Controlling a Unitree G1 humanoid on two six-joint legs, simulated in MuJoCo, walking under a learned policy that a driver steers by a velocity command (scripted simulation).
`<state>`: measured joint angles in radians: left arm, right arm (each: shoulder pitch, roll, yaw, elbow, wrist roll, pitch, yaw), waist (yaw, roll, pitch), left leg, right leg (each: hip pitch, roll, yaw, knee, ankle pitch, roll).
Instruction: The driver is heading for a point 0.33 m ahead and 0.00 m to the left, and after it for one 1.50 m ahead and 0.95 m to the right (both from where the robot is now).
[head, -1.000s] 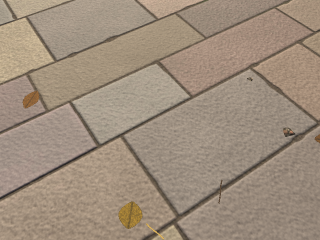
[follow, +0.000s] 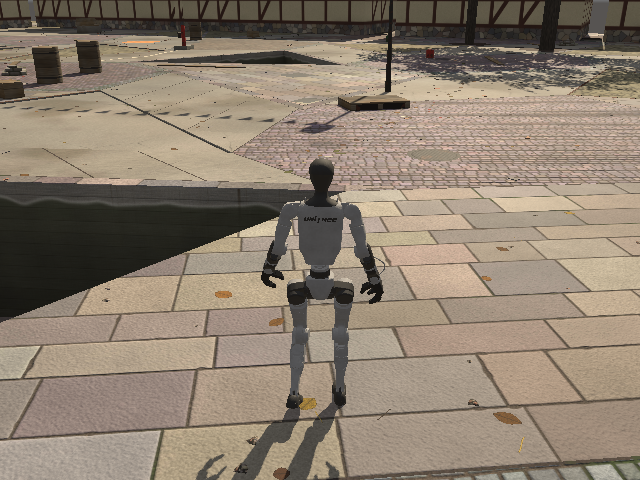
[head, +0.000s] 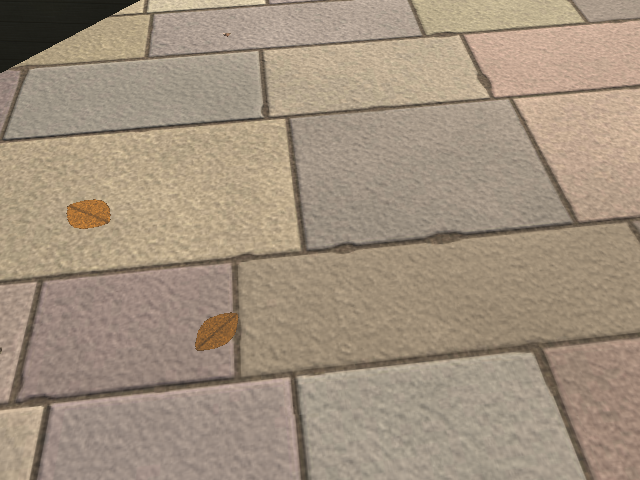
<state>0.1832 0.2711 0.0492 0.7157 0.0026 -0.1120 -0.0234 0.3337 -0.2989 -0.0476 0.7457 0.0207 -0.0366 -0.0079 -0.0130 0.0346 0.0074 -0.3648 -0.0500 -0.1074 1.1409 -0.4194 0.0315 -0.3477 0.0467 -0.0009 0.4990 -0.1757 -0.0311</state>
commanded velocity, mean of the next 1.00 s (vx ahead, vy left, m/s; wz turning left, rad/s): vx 0.50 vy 0.00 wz -0.30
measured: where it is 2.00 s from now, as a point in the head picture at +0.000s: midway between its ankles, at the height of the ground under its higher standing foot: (457, 295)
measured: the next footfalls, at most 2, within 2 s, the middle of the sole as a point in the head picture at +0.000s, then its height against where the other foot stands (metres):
left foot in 0.36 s outside the picture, level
right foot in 0.88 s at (412, 436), level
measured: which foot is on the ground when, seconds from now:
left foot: up 0.00-0.34, down 0.36-0.90, up 0.92-1.00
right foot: down 0.00-0.36, up 0.38-0.86, down 0.88-1.00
